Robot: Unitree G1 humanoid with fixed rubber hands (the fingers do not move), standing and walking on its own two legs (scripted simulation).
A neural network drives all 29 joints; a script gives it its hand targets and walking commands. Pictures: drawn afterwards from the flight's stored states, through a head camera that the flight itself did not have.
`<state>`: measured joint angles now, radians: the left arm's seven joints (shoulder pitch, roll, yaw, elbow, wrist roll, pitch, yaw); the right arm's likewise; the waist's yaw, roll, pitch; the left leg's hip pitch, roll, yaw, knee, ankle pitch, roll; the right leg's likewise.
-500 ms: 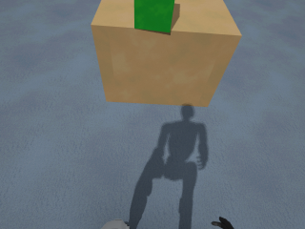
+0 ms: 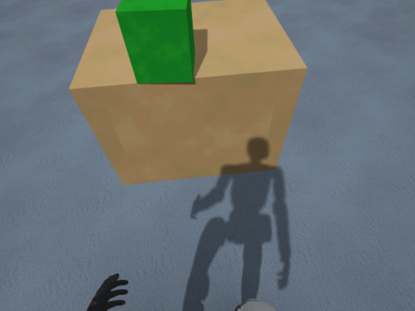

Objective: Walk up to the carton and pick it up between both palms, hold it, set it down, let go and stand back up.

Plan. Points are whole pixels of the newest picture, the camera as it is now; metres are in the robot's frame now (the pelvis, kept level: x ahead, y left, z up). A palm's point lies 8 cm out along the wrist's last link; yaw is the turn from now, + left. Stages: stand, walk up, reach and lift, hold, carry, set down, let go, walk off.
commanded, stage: walk up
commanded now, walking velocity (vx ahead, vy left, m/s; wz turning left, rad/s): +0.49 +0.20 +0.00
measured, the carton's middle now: (162, 36) +0.98 +0.14 +0.04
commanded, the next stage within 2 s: none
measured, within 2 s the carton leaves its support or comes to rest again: neither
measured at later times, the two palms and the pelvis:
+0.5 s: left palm out of the picture +0.10 +0.28 -0.13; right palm (261, 199) +0.40 -0.15 -0.12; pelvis +0.25 +0.08 +0.00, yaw +1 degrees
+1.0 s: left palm (111, 163) +0.53 +0.28 -0.11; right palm (268, 221) +0.34 -0.15 -0.13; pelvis +0.43 +0.05 +0.01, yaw +1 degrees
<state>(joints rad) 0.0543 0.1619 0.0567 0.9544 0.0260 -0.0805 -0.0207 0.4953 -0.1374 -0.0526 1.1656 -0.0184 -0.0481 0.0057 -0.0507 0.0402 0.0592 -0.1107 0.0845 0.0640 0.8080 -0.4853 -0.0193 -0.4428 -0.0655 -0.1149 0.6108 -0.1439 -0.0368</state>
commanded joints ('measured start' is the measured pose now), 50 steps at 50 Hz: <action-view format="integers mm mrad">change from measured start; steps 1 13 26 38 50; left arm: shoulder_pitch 347 384 463 278 297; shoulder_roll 300 145 13 42 96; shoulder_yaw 73 18 8 24 25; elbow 70 98 82 74 72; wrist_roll -22 -12 -28 3 8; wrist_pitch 21 -17 0 107 9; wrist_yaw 35 38 19 -3 19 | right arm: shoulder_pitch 30 -260 75 -108 -5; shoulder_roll -68 -78 -383 -140 -123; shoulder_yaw -19 -10 -83 -8 -12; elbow -88 -195 -101 -173 -87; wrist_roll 5 -20 3 -4 -7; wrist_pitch -12 40 -37 -49 -15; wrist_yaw -1 47 3 -20 -19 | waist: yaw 110 66 -84 68 123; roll -187 -168 371 112 -57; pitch -145 59 -320 15 -57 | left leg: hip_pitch -483 -544 393 -109 -176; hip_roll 4 65 391 240 108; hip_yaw -105 -51 -588 -98 23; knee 471 136 -557 -622 -276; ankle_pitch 94 437 267 567 212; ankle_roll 37 -8 176 118 55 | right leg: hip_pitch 495 322 -127 -110 426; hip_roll -421 -264 30 -72 -84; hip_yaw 625 140 14 71 41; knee -393 -444 581 375 -199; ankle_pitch -261 45 -451 -8 -23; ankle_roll -43 -37 24 85 76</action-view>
